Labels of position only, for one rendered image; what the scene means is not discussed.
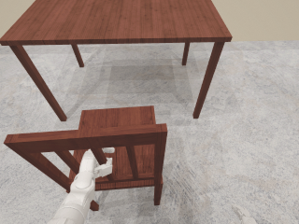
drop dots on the table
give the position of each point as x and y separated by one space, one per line
95 22

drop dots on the chair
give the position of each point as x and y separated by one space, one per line
137 161

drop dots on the robot right hand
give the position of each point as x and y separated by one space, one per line
243 214

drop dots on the robot left forearm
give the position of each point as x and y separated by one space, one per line
76 205

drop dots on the robot left hand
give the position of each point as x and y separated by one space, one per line
90 164

